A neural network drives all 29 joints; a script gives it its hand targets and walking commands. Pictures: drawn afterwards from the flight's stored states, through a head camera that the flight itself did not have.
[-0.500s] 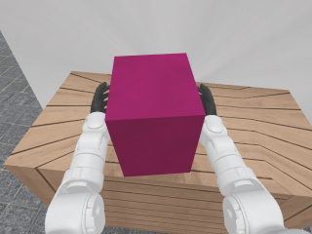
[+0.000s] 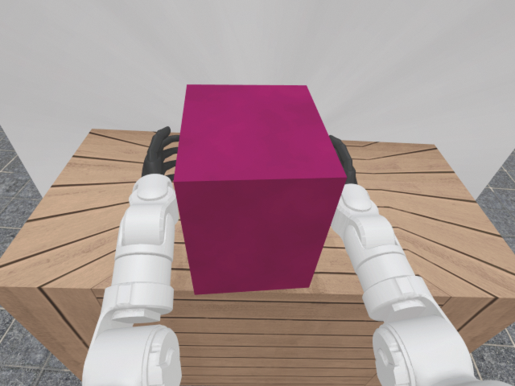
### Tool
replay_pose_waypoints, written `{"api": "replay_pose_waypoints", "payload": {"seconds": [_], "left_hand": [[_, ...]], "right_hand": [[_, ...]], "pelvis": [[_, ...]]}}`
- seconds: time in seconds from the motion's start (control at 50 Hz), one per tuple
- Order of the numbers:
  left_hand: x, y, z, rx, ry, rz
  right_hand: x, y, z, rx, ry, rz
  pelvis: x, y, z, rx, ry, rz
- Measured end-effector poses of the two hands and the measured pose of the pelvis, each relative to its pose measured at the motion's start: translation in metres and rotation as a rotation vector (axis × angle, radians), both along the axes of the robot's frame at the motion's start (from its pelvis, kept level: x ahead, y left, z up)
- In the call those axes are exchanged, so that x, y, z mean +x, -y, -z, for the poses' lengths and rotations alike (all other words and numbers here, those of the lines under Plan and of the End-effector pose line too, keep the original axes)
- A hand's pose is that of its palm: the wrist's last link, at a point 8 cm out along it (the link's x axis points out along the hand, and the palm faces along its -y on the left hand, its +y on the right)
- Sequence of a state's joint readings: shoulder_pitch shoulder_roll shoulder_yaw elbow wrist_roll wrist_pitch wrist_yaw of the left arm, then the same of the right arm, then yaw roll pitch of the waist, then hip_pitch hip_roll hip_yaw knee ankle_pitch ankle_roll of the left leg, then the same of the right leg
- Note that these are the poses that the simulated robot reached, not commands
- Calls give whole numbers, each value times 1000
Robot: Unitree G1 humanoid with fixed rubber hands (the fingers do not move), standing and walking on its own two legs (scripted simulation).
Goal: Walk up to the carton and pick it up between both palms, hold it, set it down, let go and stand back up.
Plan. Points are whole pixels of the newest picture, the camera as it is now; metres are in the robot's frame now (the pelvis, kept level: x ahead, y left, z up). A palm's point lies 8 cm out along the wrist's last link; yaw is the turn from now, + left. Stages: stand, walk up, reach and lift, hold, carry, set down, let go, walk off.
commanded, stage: reach and lift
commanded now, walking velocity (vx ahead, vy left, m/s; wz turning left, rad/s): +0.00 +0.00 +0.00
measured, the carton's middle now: (250, 190) +0.40 -0.01 +0.12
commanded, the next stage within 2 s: hold in 1.54 s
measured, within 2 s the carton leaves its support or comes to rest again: neither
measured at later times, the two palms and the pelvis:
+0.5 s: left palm (151, 166) +0.40 +0.14 +0.17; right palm (337, 168) +0.39 -0.15 +0.17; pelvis +0.01 -0.01 +0.00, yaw +2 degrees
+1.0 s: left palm (145, 163) +0.38 +0.14 +0.19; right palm (340, 169) +0.37 -0.14 +0.18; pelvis +0.00 +0.01 +0.00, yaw -1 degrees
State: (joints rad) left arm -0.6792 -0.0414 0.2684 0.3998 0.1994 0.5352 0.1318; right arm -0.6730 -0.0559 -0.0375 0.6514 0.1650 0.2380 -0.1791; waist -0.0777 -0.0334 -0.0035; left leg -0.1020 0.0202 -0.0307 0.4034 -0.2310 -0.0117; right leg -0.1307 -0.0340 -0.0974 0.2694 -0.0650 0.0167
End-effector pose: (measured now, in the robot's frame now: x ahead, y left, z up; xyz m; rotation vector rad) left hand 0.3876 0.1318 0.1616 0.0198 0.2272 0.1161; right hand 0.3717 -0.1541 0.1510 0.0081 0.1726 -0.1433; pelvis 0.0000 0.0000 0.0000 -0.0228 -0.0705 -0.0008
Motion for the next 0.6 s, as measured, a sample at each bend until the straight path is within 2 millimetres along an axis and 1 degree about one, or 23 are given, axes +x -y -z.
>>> {"api": "replay_pose_waypoints", "payload": {"seconds": [0.06,0.16,0.24,0.32,0.46,0.6], "left_hand": [[-1,4,-3,10,-5,0],[3,9,-4,16,-42,1],[10,9,-7,21,-39,-2],[13,6,-11,12,-9,-4],[13,-4,-13,12,7,-4],[5,-13,-17,2,25,2]], "right_hand": [[-1,4,-1,11,-3,1],[3,8,1,22,-40,1],[10,9,0,18,-37,-3],[16,6,-8,15,-5,-6],[20,-3,-16,15,10,-15],[12,-11,-24,6,29,-13]], "pelvis": [[-3,3,0,4,6,0],[-7,9,0,12,1,0],[-5,13,-1,14,-17,-3],[0,15,-1,10,-23,-12],[11,11,-2,1,-6,-28],[17,1,-1,-10,13,-27]]}}
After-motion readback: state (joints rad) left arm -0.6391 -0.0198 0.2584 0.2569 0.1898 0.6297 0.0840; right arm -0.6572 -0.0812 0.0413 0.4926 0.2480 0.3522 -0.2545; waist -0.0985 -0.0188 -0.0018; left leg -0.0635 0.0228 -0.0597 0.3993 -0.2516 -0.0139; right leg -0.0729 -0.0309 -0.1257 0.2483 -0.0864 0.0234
